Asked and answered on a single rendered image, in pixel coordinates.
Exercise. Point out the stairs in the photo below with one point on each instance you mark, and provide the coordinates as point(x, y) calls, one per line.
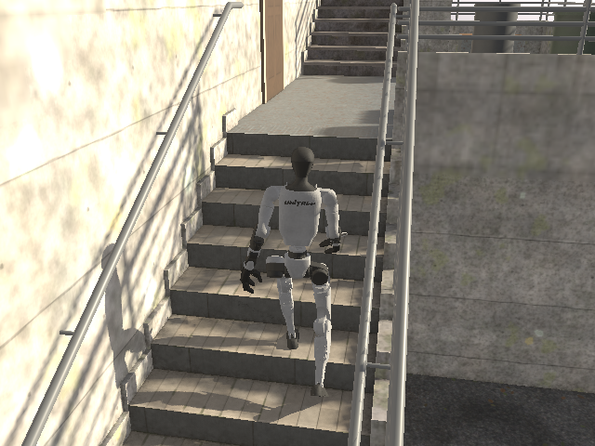
point(352, 56)
point(222, 372)

